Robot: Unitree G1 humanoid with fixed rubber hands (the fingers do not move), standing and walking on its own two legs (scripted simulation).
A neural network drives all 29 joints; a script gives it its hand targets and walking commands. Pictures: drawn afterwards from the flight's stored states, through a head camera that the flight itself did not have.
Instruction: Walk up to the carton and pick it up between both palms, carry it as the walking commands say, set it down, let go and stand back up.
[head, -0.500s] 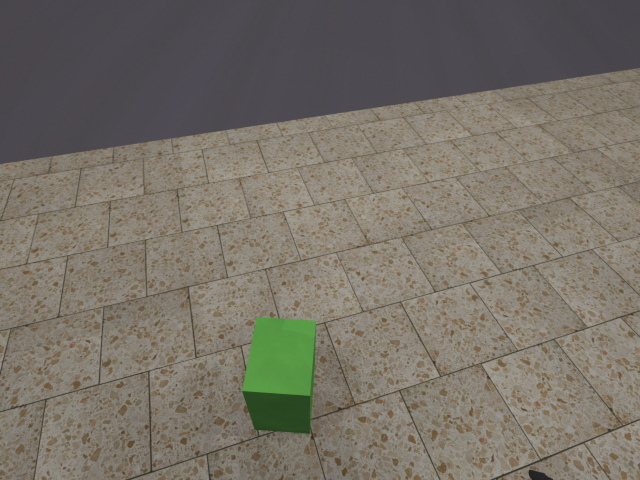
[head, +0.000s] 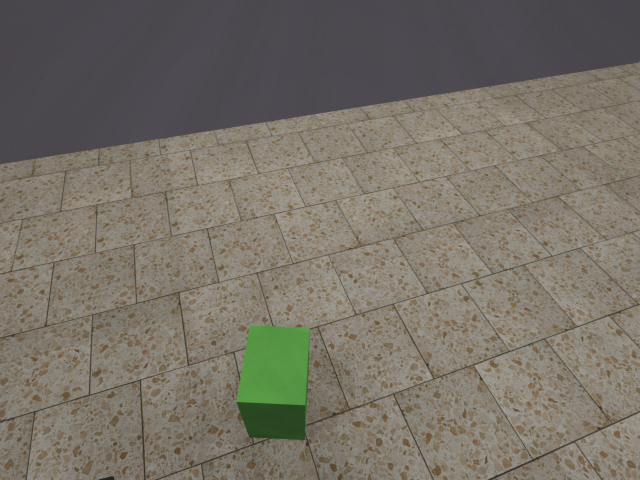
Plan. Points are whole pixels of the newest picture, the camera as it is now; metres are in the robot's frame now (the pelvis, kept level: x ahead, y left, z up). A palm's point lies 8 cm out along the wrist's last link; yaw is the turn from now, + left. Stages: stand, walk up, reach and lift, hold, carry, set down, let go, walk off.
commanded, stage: walk up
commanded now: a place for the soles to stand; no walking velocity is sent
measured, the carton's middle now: (278, 384) +0.48 +0.09 -0.63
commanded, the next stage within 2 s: none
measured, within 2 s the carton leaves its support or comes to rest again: neither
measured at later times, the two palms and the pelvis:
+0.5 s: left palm out of the picture +0.10 +0.41 -0.13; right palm out of the picture +0.15 -0.21 -0.16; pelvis +0.06 +0.09 -0.04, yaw -1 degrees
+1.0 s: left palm (60, 414) +0.25 +0.37 -0.14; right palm out of the picture +0.15 -0.22 -0.11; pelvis +0.08 +0.10 -0.01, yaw -7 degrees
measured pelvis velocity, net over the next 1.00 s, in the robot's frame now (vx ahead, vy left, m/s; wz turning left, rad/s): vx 0.08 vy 0.10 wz -0.12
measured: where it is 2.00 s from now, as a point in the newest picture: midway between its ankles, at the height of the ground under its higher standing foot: outside the picture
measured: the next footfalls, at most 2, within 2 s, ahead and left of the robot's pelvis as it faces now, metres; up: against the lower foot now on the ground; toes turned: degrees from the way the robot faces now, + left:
right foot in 0.38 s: +0.12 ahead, -0.05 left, +0.00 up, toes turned +10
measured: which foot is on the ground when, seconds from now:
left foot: down 0.00-1.00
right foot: down 0.00-0.20, up 0.22-0.36, down 0.38-1.00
